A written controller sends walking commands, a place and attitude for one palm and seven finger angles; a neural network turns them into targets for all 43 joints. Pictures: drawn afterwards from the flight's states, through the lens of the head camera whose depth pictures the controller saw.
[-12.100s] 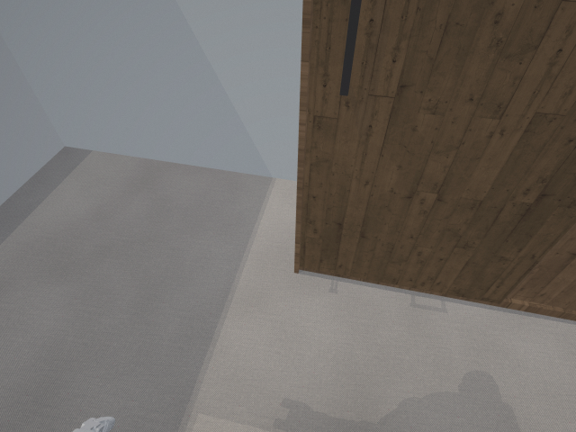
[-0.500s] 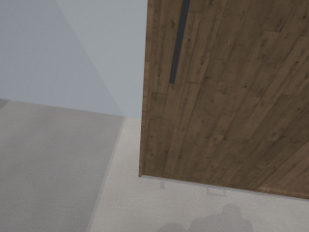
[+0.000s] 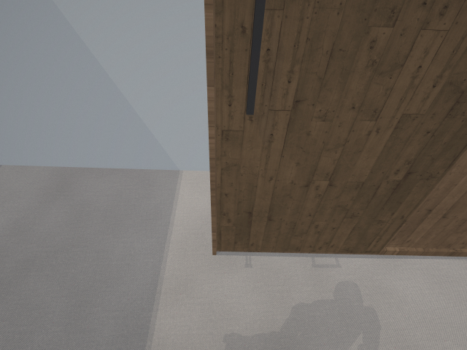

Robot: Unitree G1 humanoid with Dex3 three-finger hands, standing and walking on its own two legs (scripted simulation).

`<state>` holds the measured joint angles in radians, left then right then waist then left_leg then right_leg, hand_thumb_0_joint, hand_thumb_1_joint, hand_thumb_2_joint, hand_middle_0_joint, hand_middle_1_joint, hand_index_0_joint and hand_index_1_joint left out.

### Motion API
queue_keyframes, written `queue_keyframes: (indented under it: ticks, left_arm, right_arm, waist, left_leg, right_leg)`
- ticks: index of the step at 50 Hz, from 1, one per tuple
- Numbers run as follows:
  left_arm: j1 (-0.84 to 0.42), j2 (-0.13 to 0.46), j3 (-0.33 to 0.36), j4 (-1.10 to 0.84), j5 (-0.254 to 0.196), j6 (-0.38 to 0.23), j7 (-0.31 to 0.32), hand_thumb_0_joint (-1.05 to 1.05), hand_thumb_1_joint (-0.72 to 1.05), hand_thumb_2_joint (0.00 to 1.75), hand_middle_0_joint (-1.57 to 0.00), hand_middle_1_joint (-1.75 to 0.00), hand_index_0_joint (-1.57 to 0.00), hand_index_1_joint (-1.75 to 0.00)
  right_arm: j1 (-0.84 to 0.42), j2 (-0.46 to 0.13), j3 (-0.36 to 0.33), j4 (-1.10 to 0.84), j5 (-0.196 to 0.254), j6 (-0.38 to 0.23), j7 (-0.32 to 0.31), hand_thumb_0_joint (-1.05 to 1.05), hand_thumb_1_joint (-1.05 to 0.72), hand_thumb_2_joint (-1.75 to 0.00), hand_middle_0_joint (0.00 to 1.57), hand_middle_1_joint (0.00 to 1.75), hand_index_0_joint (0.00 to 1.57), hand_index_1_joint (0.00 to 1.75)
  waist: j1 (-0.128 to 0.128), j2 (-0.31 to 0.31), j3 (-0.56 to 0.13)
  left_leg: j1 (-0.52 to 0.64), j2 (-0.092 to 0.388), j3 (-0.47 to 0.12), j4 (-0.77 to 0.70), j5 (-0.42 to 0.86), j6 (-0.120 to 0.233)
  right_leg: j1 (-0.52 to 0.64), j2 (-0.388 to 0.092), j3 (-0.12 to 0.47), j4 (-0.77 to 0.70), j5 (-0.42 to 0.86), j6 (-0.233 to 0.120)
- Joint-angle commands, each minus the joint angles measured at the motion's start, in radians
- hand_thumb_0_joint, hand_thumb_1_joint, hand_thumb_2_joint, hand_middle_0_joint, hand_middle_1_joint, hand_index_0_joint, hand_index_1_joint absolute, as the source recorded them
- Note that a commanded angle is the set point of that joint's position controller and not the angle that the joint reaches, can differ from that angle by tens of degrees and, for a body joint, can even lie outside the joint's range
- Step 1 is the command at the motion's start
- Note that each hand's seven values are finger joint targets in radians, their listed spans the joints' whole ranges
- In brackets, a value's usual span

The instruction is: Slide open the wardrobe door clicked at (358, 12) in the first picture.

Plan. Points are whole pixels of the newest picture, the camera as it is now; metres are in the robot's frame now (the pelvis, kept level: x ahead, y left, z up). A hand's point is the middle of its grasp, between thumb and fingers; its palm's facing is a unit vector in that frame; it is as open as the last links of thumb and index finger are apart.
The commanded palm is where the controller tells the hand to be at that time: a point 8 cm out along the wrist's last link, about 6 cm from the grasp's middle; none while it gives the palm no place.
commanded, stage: come to a stop and stand still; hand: left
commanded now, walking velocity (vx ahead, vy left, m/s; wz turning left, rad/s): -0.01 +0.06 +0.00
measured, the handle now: (254, 53) +0.67 -0.04 +0.21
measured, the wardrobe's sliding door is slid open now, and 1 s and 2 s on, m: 0.00 0.00 0.00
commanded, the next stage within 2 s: look again from close up in 0.60 s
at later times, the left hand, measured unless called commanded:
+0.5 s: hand out of the picture +0.00 +0.14 -0.18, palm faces +0.08 -0.99 -0.11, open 7.4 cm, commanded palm none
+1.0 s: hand out of the picture +0.03 +0.16 -0.18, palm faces +0.04 -0.98 -0.19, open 7.4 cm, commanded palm none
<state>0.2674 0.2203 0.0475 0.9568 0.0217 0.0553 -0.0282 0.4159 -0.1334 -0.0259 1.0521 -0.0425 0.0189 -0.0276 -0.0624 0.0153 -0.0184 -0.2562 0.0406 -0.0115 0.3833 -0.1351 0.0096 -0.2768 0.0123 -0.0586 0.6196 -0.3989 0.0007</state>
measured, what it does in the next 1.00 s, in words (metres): steps on the spot: right foot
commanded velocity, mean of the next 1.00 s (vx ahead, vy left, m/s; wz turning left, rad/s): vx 0.00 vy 0.00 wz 0.00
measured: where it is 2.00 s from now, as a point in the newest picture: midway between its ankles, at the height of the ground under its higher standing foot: outside the picture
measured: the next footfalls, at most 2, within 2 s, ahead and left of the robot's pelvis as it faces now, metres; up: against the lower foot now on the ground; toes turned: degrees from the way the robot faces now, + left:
right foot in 0.04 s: +0.04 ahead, -0.12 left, +0.00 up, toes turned -3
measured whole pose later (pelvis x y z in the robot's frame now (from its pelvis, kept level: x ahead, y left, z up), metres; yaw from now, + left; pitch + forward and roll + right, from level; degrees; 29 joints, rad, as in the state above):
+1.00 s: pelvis +0.04 +0.00 +0.00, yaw +1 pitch -1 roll +1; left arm 0.29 0.14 0.00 1.11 0.01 -0.01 0.03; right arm 0.26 -0.15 0.00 1.15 -0.01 0.00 -0.03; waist 0.00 0.00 0.04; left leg -0.18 0.00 0.09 0.38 -0.18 0.02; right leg -0.09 -0.03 -0.05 0.40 -0.28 0.00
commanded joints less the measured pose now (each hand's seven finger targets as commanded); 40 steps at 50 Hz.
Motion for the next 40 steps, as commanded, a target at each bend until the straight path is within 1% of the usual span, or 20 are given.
queue_keyframes:
  ticks: [1,2,3,4,5,7,9,10,11,12,13,14,15,16,18,20,22,26,37,40]
  left_arm:
    - [0.186,0.060,0.016,0.026,-0.008,-0.036,0.034,0.00,0.90,0.90,-0.20,-0.30,-0.20,-0.30]
    - [0.183,0.122,0.024,0.027,-0.001,-0.038,0.048,0.00,0.90,0.90,-0.20,-0.30,-0.20,-0.30]
    - [0.124,0.123,0.022,0.011,-0.003,-0.040,0.053,0.00,0.90,0.90,-0.20,-0.30,-0.20,-0.30]
    - [0.064,0.103,0.020,0.006,-0.004,-0.052,0.056,0.00,0.90,0.90,-0.20,-0.30,-0.20,-0.30]
    - [0.024,0.065,0.014,0.005,-0.007,-0.059,0.061,0.00,0.90,0.90,-0.20,-0.30,-0.20,-0.30]
    - [-0.012,0.023,0.000,0.012,-0.002,-0.074,0.061,0.00,0.90,0.90,-0.20,-0.30,-0.20,-0.30]
    - [0.021,0.027,-0.003,0.035,-0.001,-0.074,0.058,0.00,0.90,0.90,-0.20,-0.30,-0.20,-0.30]
    - [0.022,0.021,-0.006,0.051,-0.004,-0.072,0.057,0.00,0.90,0.90,-0.20,-0.30,-0.20,-0.30]
    - [0.047,0.006,-0.014,0.066,-0.010,-0.070,0.053,0.00,0.90,0.90,-0.20,-0.30,-0.20,-0.30]
    - [0.090,-0.024,-0.022,0.077,-0.016,-0.066,0.049,0.00,0.90,0.90,-0.20,-0.30,-0.20,-0.30]
    - [0.122,-0.041,-0.024,0.080,-0.017,-0.064,0.048,0.00,0.90,0.90,-0.20,-0.30,-0.20,-0.30]
    - [0.134,-0.045,-0.027,0.096,-0.014,-0.064,0.049,0.00,0.90,0.90,-0.20,-0.30,-0.20,-0.30]
    - [0.135,-0.036,-0.027,0.118,-0.015,-0.060,0.052,0.00,0.90,0.90,-0.20,-0.30,-0.20,-0.30]
    - [0.141,-0.029,-0.030,0.131,-0.015,-0.063,0.052,0.00,0.90,0.90,-0.20,-0.30,-0.20,-0.30]
    - [0.160,-0.034,-0.038,0.151,-0.015,-0.072,0.056,0.00,0.90,0.90,-0.20,-0.30,-0.20,-0.30]
    - [0.155,-0.033,-0.042,0.157,-0.015,-0.078,0.060,0.00,0.90,0.90,-0.20,-0.30,-0.20,-0.30]
    - [0.154,-0.043,-0.044,0.162,-0.012,-0.076,0.064,0.00,0.90,0.90,-0.20,-0.30,-0.20,-0.30]
    - [0.151,-0.038,-0.044,0.164,-0.011,-0.072,0.067,0.00,0.90,0.90,-0.20,-0.30,-0.20,-0.30]
    - [0.130,-0.009,-0.039,0.154,-0.010,-0.072,0.066,0.00,0.90,0.90,-0.20,-0.30,-0.20,-0.30]
    - [0.124,-0.002,-0.038,0.152,-0.009,-0.072,0.067,0.00,0.90,0.90,-0.20,-0.30,-0.20,-0.30]
  right_arm:
    - [0.004,-0.122,-0.038,-0.027,0.019,-0.015,-0.011,0.00,-0.90,-0.90,0.20,0.30,0.20,0.30]
    - [-0.013,-0.063,-0.022,-0.046,0.026,-0.017,-0.010,0.00,-0.90,-0.90,0.20,0.30,0.20,0.30]
    - [-0.053,-0.089,-0.026,-0.060,0.018,-0.012,-0.004,0.00,-0.90,-0.90,0.20,0.30,0.20,0.30]
    - [-0.031,-0.078,-0.031,-0.036,0.015,-0.003,0.002,0.00,-0.90,-0.90,0.20,0.30,0.20,0.30]
    - [-0.012,-0.070,-0.031,-0.023,0.017,0.006,0.007,0.00,-0.90,-0.90,0.20,0.30,0.20,0.30]
    - [0.029,-0.041,-0.025,0.001,0.022,0.001,0.012,0.00,-0.90,-0.90,0.20,0.30,0.20,0.30]
    - [0.021,-0.015,-0.014,0.003,0.024,-0.011,0.007,0.00,-0.90,-0.90,0.20,0.30,0.20,0.30]
    - [0.039,-0.001,-0.008,0.015,0.024,-0.019,0.005,0.00,-0.90,-0.90,0.20,0.30,0.20,0.30]
    - [0.056,-0.009,-0.002,0.029,0.023,-0.029,0.000,0.00,-0.90,-0.90,0.20,0.30,0.20,0.30]
    - [0.048,-0.049,-0.003,0.029,0.022,-0.041,-0.007,0.00,-0.90,-0.90,0.20,0.30,0.20,0.30]
    - [0.024,-0.096,-0.009,0.022,0.020,-0.043,-0.013,0.00,-0.90,-0.90,0.20,0.30,0.20,0.30]
    - [-0.015,-0.103,-0.009,0.021,0.021,-0.041,-0.016,0.00,-0.90,-0.90,0.20,0.30,0.20,0.30]
    - [-0.040,-0.093,-0.005,0.030,0.026,-0.043,-0.015,0.00,-0.90,-0.90,0.20,0.30,0.20,0.30]
    - [-0.048,-0.080,0.000,0.034,0.030,-0.046,-0.016,0.00,-0.90,-0.90,0.20,0.30,0.20,0.30]
    - [-0.060,-0.069,0.003,0.043,0.034,-0.050,-0.019,0.00,-0.90,-0.90,0.20,0.30,0.20,0.30]
    - [-0.058,-0.069,0.002,0.052,0.037,-0.049,-0.021,0.00,-0.90,-0.90,0.20,0.30,0.20,0.30]
    - [-0.064,-0.069,0.005,0.067,0.037,-0.044,-0.022,0.00,-0.90,-0.90,0.20,0.30,0.20,0.30]
    - [-0.088,-0.073,0.007,0.067,0.036,-0.038,-0.019,0.00,-0.90,-0.90,0.20,0.30,0.20,0.30]
    - [-0.108,-0.093,0.010,0.056,0.032,-0.035,-0.012,0.00,-0.90,-0.90,0.20,0.30,0.20,0.30]
    - [-0.109,-0.096,0.010,0.058,0.032,-0.033,-0.010,0.00,-0.90,-0.90,0.20,0.30,0.20,0.30]
  waist:
    - [0.094,-0.055,0.067]
    - [0.097,-0.231,0.101]
    - [0.081,-0.187,0.130]
    - [0.046,-0.186,0.144]
    - [0.020,-0.173,0.161]
    - [-0.002,-0.129,0.167]
    - [0.016,-0.100,0.144]
    - [0.011,-0.082,0.131]
    - [0.017,-0.034,0.116]
    - [0.041,0.087,0.105]
    - [0.067,0.117,0.107]
    - [0.077,0.070,0.110]
    - [0.079,0.111,0.107]
    - [0.078,0.117,0.095]
    - [0.075,0.035,0.057]
    - [0.062,-0.003,0.028]
    - [0.058,-0.034,0.048]
    - [0.059,-0.014,0.078]
    - [0.064,-0.027,0.062]
    - [0.066,-0.029,0.079]
  left_leg:
    - [-0.291,0.045,-0.081,0.023,-0.358,0.005]
    - [-0.390,-0.036,0.069,0.240,-0.370,-0.027]
    - [-0.327,0.001,0.043,0.389,-0.374,-0.013]
    - [-0.292,0.012,0.037,0.488,-0.308,-0.011]
    - [-0.257,0.023,0.029,0.530,-0.259,-0.012]
    - [-0.164,0.041,0.048,0.474,-0.212,-0.022]
    - [-0.066,0.035,0.073,0.283,-0.188,-0.025]
    - [0.014,0.025,0.078,0.156,-0.108,-0.026]
    - [0.100,0.027,0.055,0.061,-0.022,-0.025]
    - [0.119,0.091,-0.042,-0.014,0.026,-0.001]
    - [0.038,0.163,-0.110,-0.045,-0.028,0.033]
    - [-0.033,0.154,-0.114,-0.052,-0.074,0.039]
    - [-0.041,0.127,-0.097,-0.067,-0.044,0.034]
    - [-0.020,0.118,-0.083,-0.077,-0.003,0.031]
    - [0.061,0.094,-0.033,-0.019,0.174,0.027]
    - [0.123,0.090,-0.012,0.007,0.256,0.019]
    - [0.134,0.091,-0.008,-0.004,0.247,0.020]
    - [0.124,0.085,-0.005,-0.029,0.180,0.019]
    - [0.127,0.075,-0.002,-0.041,0.158,0.016]
    - [0.119,0.074,-0.004,-0.041,0.141,0.014]
  right_leg:
    - [0.382,-0.123,0.147,-0.391,-0.001,-0.065]
    - [0.325,-0.311,0.355,-0.491,-0.206,-0.138]
    - [0.122,-0.360,0.384,-0.532,-0.293,-0.176]
    - [0.038,-0.316,0.356,-0.538,-0.282,-0.171]
    - [-0.020,-0.283,0.299,-0.532,-0.208,-0.150]
    - [-0.061,-0.231,0.171,-0.468,-0.016,-0.147]
    - [-0.042,-0.214,0.146,-0.404,0.064,-0.145]
    - [-0.048,-0.193,0.120,-0.347,0.088,-0.125]
    - [-0.080,-0.157,0.096,-0.277,0.098,-0.092]
    - [-0.093,-0.103,0.079,-0.217,0.101,-0.051]
    - [-0.027,-0.078,0.054,-0.216,0.082,-0.024]
    - [0.042,-0.070,0.055,-0.238,0.116,-0.019]
    - [0.082,-0.081,0.055,-0.226,0.168,-0.016]
    - [0.106,-0.091,0.049,-0.226,0.209,-0.011]
    - [0.121,-0.111,0.064,-0.251,0.328,-0.013]
    - [0.117,-0.120,0.066,-0.256,0.400,-0.013]
    - [0.105,-0.126,0.060,-0.267,0.388,-0.009]
    - [0.099,-0.127,0.065,-0.283,0.331,-0.007]
    - [0.122,-0.136,0.073,-0.288,0.339,-0.012]
    - [0.115,-0.136,0.073,-0.294,0.326,-0.013]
